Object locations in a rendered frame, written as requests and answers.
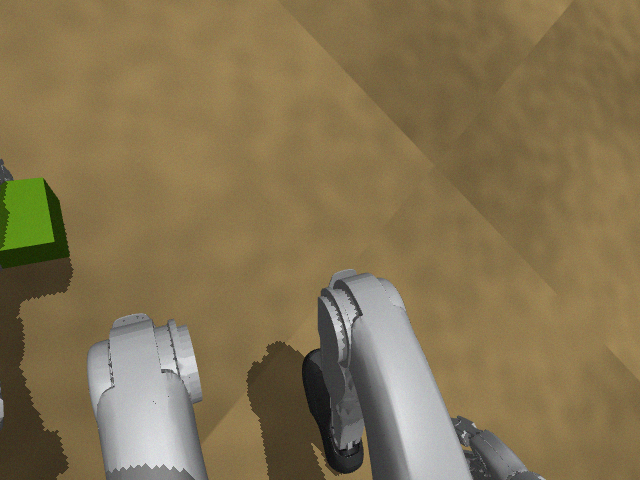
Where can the right robot foot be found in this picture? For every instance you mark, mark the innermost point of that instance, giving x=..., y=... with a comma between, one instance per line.
x=318, y=398

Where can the right robot hand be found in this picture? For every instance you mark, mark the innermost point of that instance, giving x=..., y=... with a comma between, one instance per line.
x=490, y=458

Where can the carton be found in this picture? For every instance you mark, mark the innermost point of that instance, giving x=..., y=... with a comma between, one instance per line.
x=31, y=223

